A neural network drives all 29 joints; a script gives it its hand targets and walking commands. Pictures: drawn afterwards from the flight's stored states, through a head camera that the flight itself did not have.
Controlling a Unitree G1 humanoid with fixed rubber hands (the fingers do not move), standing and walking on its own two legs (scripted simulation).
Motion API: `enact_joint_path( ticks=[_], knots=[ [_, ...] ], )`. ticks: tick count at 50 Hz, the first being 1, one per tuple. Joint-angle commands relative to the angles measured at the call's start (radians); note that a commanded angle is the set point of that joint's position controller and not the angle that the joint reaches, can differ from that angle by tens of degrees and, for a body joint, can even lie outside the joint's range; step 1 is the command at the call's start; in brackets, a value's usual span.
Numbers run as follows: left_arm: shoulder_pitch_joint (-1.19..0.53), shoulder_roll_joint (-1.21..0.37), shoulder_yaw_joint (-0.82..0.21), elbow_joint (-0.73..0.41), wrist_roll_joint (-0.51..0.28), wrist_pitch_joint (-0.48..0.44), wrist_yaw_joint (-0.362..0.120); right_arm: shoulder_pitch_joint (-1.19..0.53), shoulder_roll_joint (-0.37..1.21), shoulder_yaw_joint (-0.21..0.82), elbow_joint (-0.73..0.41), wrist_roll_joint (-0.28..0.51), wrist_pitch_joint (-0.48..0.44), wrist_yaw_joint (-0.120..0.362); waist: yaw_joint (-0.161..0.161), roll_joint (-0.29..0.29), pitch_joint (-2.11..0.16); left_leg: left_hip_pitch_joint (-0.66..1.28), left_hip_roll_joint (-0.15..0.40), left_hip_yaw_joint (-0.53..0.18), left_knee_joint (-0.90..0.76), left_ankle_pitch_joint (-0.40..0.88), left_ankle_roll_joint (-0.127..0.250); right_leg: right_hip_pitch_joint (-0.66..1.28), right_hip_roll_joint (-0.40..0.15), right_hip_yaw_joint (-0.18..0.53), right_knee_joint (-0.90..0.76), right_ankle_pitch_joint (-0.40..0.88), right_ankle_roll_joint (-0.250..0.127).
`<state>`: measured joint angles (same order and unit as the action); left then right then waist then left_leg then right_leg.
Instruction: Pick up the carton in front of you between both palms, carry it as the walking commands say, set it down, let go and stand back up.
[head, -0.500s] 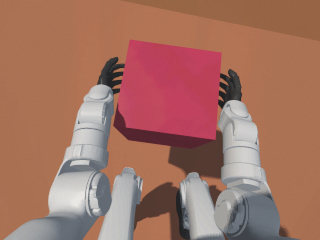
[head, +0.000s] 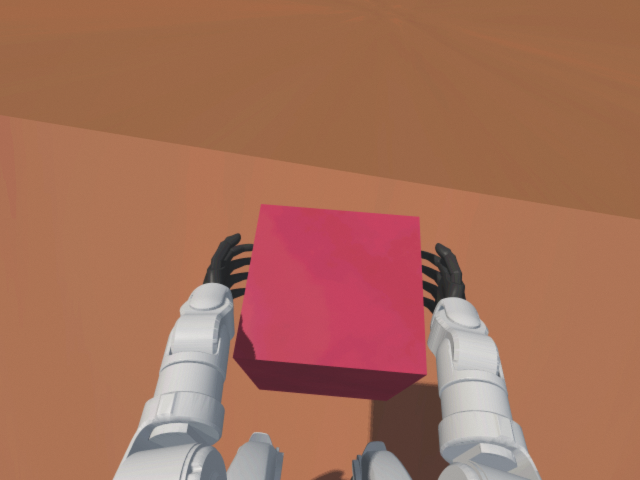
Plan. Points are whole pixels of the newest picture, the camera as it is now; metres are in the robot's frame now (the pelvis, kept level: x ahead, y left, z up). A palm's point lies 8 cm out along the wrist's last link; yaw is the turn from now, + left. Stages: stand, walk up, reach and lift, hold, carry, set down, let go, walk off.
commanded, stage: reach and lift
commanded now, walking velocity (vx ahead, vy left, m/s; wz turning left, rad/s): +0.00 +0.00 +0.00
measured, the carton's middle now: (330, 312) +0.37 +0.00 -0.10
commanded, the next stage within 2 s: hold in 1.42 s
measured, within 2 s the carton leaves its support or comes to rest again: neither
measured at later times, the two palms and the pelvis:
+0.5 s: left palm (190, 280) +0.32 +0.15 +0.11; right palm (499, 287) +0.33 -0.15 +0.11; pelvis +0.03 +0.00 +0.09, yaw +0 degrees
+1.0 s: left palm (186, 273) +0.32 +0.15 +0.12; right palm (501, 282) +0.33 -0.15 +0.12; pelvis +0.03 +0.00 +0.09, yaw +0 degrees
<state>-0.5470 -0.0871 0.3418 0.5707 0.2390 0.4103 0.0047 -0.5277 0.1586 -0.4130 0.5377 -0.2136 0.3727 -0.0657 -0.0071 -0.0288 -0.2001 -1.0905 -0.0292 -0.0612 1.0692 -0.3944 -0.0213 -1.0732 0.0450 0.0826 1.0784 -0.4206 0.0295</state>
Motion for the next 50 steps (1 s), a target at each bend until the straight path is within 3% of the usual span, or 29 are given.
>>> enact_joint_path(
  ticks=[1, 18, 26, 35, 50],
  knots=[
    [-0.55, -1.069, -0.584, -0.022, -0.177, -0.032, -0.249, -0.523, 1.068, 0.636, 0.066, 0.157, 0.015, 0.283, 0.012, 0.039, -0.57, 0.534, -0.104, 0.015, -0.193, 0.269, 0.02, 0.363, 0.1, -0.028, -0.217, 0.244, -0.012],
    [-0.282, -1.044, -0.685, -0.213, -0.214, 0.096, -0.246, -0.226, 1.03, 0.732, -0.094, 0.175, 0.139, 0.299, 0.011, 0.02, -0.234, 0.949, -0.074, -0.008, -0.568, 0.429, 0.018, 0.834, 0.055, -0.003, -0.594, 0.434, -0.014],
    [-0.278, -1.006, -0.584, -0.184, -0.16, 0.169, -0.258, -0.242, 0.987, 0.631, -0.059, 0.125, 0.212, 0.322, 0.017, 0.017, 0.012, 0.957, -0.064, 0.005, -0.671, 0.213, 0.026, 0.855, 0.042, -0.008, -0.698, 0.214, -0.031],
    [-0.41, -1.04, -0.599, -0.211, -0.167, 0.161, -0.273, -0.374, 1.008, 0.642, -0.088, 0.132, 0.2, 0.338, 0.012, 0.024, -0.066, 1.005, -0.061, 0.008, -0.661, 0.206, 0.025, 0.886, 0.042, -0.016, -0.687, 0.203, -0.033],
    [-0.291, -1.023, -0.63, -0.283, -0.182, 0.19, -0.251, -0.27, 0.964, 0.666, -0.159, 0.144, 0.226, 0.331, 0.013, 0.031, -0.083, 1.084, -0.065, 0.003, -0.701, 0.363, 0.012, 0.959, 0.056, -0.018, -0.721, 0.351, -0.026]
  ],
)
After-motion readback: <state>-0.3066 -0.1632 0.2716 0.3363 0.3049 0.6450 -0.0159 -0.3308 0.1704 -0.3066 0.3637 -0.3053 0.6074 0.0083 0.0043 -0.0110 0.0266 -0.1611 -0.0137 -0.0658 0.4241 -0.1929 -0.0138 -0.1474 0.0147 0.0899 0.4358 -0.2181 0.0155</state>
